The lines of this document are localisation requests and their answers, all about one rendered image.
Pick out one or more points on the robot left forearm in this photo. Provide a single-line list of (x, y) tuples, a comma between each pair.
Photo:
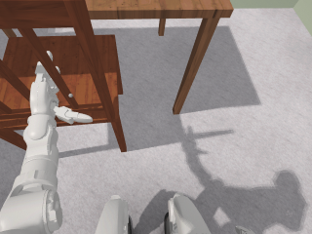
[(41, 160)]

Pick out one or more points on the chair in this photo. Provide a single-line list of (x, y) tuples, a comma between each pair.
[(88, 66)]

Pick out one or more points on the left robot hand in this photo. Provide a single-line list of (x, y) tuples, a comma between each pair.
[(42, 94)]

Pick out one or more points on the robot right thigh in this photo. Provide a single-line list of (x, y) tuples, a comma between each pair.
[(186, 216)]

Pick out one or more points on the robot right shin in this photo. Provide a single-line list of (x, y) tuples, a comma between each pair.
[(173, 227)]

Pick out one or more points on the robot left upper arm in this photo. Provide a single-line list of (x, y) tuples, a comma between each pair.
[(37, 212)]

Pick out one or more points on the table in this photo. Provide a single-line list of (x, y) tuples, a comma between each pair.
[(210, 11)]

